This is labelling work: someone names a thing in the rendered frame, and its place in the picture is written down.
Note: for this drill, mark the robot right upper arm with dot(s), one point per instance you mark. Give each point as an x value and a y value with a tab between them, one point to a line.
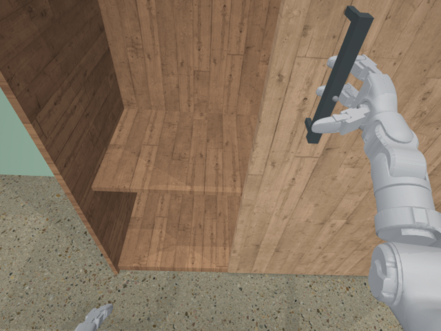
407	278

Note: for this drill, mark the robot right forearm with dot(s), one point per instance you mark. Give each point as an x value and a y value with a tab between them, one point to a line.
405	207

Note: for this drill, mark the handle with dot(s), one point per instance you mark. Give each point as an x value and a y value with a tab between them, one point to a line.
355	36

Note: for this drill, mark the wardrobe door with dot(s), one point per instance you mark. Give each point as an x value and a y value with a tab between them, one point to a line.
309	208

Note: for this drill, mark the left robot hand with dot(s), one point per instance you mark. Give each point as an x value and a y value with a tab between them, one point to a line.
95	317

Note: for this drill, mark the right robot hand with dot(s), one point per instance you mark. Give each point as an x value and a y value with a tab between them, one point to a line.
376	95

